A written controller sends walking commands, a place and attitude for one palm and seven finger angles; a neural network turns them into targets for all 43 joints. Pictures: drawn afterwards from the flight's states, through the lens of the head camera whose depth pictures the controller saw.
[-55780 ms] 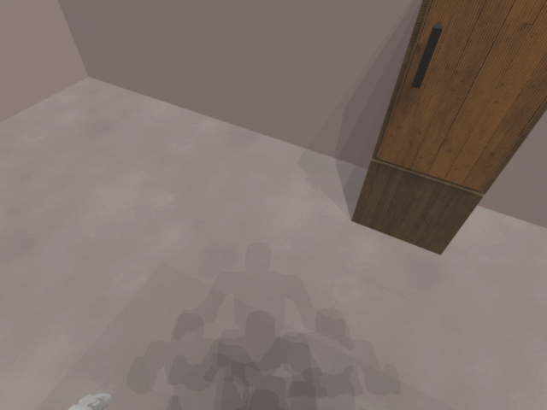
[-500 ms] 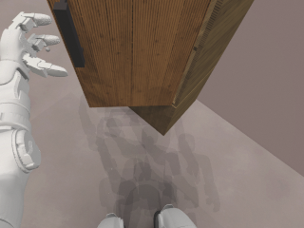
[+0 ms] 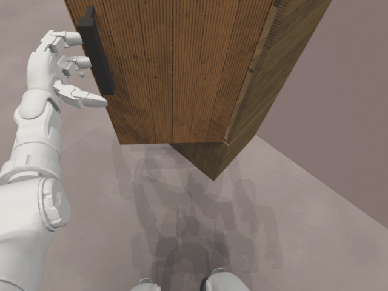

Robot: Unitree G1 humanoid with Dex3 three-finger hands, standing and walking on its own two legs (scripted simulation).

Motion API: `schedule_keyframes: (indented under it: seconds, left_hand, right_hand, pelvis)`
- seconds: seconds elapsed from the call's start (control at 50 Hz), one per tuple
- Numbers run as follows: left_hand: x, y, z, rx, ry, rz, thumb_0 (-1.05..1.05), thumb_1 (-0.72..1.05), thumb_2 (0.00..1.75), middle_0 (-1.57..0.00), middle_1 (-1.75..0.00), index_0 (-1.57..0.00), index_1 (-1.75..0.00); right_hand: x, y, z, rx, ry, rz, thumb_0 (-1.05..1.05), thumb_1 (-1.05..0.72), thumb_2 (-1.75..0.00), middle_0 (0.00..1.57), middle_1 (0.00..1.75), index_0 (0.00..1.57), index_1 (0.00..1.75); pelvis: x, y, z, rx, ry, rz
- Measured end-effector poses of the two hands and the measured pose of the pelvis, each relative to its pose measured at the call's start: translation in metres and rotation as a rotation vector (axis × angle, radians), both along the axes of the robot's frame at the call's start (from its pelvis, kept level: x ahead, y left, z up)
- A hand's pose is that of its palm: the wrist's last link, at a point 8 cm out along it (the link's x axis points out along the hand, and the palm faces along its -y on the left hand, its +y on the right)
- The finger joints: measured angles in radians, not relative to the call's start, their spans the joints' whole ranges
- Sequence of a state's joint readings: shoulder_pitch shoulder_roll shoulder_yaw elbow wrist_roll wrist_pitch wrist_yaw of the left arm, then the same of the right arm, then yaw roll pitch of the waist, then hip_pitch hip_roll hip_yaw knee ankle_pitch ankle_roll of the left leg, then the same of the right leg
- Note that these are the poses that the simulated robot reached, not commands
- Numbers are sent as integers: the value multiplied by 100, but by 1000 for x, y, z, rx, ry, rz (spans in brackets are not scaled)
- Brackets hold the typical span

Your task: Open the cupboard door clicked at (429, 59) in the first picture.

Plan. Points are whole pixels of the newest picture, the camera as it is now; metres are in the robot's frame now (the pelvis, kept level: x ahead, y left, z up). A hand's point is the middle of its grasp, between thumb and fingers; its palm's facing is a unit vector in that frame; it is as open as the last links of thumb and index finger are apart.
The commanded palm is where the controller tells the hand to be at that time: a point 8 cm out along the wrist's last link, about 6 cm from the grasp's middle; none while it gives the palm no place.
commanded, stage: slide the fingers in behind the handle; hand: left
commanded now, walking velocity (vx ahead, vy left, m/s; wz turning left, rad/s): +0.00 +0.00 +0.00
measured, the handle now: (100, 54) +0.58 +0.15 +0.11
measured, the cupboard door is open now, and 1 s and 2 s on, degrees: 46 46 46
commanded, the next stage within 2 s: close the thumb around the handle in 0.94 s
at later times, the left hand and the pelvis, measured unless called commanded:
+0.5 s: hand (109, 73) +0.52 +0.13 +0.11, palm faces -0.02 -1.00 +0.00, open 13.9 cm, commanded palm +0.50 +0.18 +0.11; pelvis -0.01 -0.01 +0.00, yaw +0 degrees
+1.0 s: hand (108, 75) +0.51 +0.13 +0.12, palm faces -0.01 -1.00 -0.01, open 14.1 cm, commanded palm +0.49 +0.17 +0.11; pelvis -0.01 -0.01 +0.00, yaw +1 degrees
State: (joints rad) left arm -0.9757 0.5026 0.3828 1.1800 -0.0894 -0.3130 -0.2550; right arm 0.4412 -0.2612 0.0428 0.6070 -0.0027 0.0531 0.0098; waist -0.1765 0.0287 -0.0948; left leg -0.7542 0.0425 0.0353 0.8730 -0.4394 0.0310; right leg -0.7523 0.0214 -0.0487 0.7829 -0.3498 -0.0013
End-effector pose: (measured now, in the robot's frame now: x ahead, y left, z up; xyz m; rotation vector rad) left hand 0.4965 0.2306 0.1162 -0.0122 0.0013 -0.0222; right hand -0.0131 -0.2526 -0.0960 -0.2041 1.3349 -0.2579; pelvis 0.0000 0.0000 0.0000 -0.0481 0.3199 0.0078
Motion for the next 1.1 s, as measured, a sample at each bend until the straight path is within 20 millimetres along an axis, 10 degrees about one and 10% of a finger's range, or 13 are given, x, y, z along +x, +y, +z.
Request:
schedule_keyframes:
  seconds: [0.64,1.1]
  left_hand:
    - [6,-49,-2,12,18,8,-1,-50,30,-30,-120,-30,-120]
    - [-3,-48,-1,20,7,5,-1,-49,31,-29,-121,-28,-120]
  right_hand:
    - [-30,-7,-5,20,46,-27,0,-91,-90,20,30,20,30]
    - [-1,-17,-5,2,-17,19,0,-91,-90,20,30,20,30]
  pelvis:
    - [-8,-9,-1,17,0,-3]
    - [-7,-10,0,18,-11,10]
